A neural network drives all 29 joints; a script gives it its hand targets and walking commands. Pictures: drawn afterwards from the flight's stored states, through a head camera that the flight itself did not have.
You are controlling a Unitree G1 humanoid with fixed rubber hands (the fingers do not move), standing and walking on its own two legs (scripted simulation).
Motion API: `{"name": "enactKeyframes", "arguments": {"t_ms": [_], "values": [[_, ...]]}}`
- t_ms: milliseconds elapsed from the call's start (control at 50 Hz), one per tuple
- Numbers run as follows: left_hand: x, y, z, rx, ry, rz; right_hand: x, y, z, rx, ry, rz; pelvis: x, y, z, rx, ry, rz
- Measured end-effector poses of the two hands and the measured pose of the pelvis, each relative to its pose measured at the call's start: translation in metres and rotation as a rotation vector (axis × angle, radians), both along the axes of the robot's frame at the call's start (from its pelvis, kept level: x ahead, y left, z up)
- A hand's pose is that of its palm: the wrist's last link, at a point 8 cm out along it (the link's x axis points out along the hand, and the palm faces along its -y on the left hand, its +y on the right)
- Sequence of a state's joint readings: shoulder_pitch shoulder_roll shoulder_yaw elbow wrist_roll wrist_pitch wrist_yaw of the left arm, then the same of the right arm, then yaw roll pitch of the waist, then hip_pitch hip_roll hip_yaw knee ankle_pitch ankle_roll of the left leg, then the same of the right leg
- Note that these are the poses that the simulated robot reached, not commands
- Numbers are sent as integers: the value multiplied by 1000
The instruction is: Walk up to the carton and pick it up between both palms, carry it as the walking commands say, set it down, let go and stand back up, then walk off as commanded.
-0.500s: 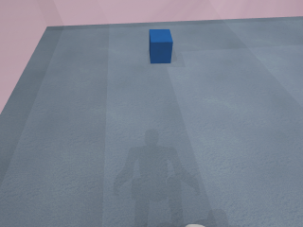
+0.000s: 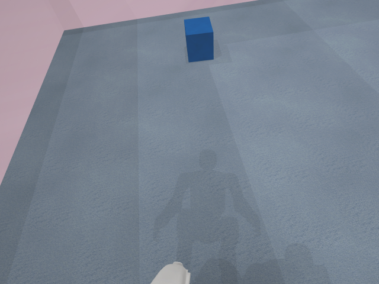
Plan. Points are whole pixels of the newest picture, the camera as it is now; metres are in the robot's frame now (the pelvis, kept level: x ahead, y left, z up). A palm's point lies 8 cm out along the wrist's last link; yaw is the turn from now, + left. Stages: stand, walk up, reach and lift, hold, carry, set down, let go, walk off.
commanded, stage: stand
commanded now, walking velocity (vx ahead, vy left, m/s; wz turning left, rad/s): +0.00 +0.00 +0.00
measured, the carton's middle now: (198, 39) +2.16 +0.11 -0.64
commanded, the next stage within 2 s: none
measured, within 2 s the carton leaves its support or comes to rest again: neither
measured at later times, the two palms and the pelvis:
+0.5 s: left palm out of the picture +0.00 +0.28 -0.13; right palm out of the picture +0.03 -0.23 -0.12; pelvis -0.04 +0.02 +0.00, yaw +0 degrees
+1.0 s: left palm out of the picture +0.01 +0.29 -0.13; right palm out of the picture +0.05 -0.23 -0.12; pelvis -0.03 +0.03 +0.00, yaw +0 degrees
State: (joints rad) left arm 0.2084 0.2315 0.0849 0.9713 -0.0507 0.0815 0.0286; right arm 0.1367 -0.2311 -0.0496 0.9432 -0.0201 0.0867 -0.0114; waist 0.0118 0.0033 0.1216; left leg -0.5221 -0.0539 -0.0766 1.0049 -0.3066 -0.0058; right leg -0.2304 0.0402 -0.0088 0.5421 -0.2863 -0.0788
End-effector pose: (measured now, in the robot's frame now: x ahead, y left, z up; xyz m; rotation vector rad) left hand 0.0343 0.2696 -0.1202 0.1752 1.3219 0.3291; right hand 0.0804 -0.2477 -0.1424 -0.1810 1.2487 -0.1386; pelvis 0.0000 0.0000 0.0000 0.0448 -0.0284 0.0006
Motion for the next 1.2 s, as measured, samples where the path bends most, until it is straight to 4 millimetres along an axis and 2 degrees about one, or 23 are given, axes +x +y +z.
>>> {"name": "enactKeyframes", "arguments": {"t_ms": [100, 180, 280, 380, 500, 560, 620, 880, 1200], "values": [[-3, -7, 9, 17, -27, -18, -41, -8, -1, 18, 80, -15, -9, -9, 5, 9, 20, 4], [-7, -9, 13, 19, -32, -21, -56, -10, 1, 17, 112, -18, -14, -10, 8, 10, 32, 5], [-16, -4, 12, 11, -36, -22, -48, -5, 5, 5, 68, -8, -23, -4, 10, 2, 35, 6], [-25, 6, 2, -13, -66, -19, -35, 5, 11, -28, -17, 3, -34, 8, 5, -25, 6, 8], [-36, 15, -10, -57, -59, -4, -55, 16, 20, -68, -15, -5, -42, 23, 4, -52, -14, 7], [-38, 16, -11, -65, -47, -4, -62, 17, 20, -71, -4, -8, -41, 26, 5, -54, -12, 3], [-35, 16, -11, -60, -36, -7, -60, 17, 17, -65, -3, -11, -38, 25, 4, -47, -4, -7], [-23, 15, -10, -59, -37, -11, -33, 17, 19, -63, -44, 4, -26, 24, 5, -48, 12, -6], [-25, 17, -11, -63, -26, -7, -39, 18, 20, -68, -27, -1, -25, 26, 5, -51, 14, -6]]}}
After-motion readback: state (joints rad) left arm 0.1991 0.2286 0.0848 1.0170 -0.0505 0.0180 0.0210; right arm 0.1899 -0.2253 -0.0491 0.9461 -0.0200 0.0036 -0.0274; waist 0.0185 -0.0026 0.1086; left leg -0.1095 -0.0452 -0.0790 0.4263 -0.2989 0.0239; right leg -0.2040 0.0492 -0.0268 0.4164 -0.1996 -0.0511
